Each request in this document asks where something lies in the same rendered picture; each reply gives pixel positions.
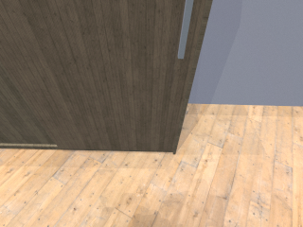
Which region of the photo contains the handle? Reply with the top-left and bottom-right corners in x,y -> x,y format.
177,0 -> 194,59

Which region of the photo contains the wardrobe door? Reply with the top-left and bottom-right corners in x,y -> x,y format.
0,0 -> 206,151
0,62 -> 56,145

